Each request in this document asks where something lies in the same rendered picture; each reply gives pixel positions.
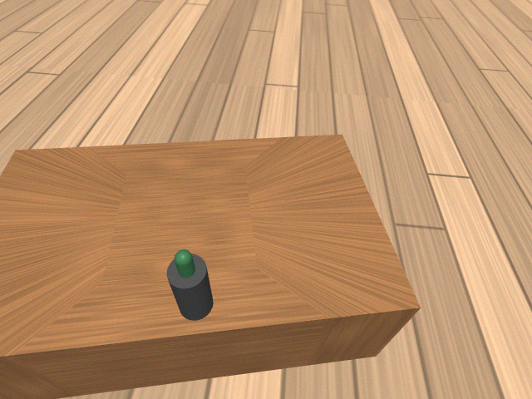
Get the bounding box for bottle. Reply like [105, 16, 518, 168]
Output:
[167, 249, 213, 321]

